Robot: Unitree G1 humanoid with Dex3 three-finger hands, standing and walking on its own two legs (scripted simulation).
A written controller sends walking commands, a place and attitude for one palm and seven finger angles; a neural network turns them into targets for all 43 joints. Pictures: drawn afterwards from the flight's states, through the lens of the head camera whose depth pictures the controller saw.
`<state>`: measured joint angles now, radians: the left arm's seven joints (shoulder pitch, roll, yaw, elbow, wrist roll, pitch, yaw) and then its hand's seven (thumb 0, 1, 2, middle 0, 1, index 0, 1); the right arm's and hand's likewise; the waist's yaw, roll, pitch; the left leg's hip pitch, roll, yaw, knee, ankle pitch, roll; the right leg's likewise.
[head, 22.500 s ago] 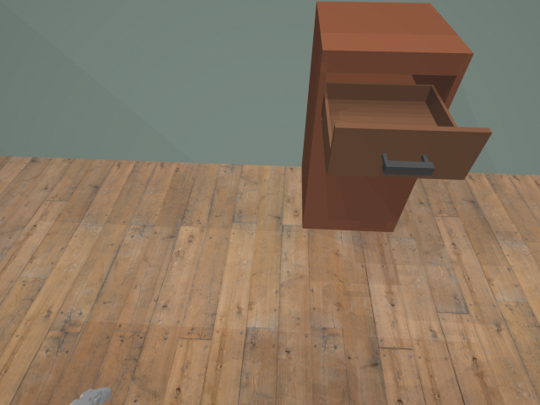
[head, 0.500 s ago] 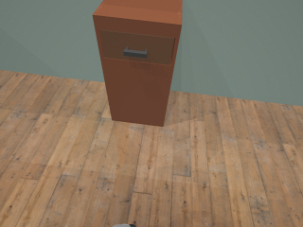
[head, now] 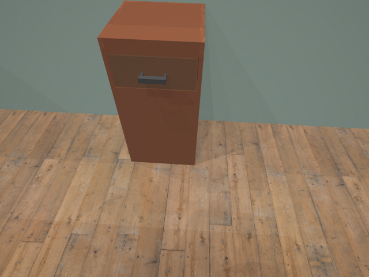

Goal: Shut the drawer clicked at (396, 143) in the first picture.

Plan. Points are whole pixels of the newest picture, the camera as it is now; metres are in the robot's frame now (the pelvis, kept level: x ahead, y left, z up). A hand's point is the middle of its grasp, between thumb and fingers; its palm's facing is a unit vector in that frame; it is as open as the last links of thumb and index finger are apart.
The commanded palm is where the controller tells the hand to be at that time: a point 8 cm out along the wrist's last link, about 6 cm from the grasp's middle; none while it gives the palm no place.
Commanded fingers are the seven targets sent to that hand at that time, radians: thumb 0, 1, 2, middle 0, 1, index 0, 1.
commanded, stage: let the arm hang, fingers relaxed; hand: left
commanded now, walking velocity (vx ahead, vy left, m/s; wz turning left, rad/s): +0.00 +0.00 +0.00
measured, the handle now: (152, 77) +0.90 +0.18 -0.08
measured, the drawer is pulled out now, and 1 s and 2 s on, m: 0.00 0.00 0.00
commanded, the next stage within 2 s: look to check the result in 0.14 s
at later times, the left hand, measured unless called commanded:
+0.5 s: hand out of the picture -0.02 +0.17 -0.17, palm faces +0.03 -0.98 -0.20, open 7.4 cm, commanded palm none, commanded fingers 0.00 0.90 0.90 -0.20 -0.30 -0.20 -0.30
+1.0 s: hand out of the picture +0.01 +0.17 -0.17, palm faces +0.02 -0.98 -0.22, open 7.4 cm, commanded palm none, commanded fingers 0.00 0.90 0.90 -0.20 -0.30 -0.20 -0.30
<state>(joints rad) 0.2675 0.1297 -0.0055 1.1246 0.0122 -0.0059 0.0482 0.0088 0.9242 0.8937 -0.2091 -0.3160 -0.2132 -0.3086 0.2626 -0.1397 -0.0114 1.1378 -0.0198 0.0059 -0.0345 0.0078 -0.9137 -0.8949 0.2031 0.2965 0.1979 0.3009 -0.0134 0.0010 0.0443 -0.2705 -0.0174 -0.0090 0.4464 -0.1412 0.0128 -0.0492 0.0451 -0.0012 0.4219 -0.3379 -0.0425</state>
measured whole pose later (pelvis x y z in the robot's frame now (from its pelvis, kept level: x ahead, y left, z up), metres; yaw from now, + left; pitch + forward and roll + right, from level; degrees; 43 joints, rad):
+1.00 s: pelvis +0.01 -0.01 +0.00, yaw -1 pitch -2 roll +0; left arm 0.27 0.16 0.01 1.14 0.01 -0.01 0.04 0.00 0.91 0.89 -0.20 -0.30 -0.20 -0.30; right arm 0.23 -0.17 -0.02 1.14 -0.02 0.00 -0.04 0.00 -0.90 -0.89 0.20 0.30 0.20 0.30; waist -0.01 0.01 0.07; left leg -0.24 -0.01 0.00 0.42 -0.14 0.01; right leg -0.01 0.05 0.01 0.38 -0.33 -0.05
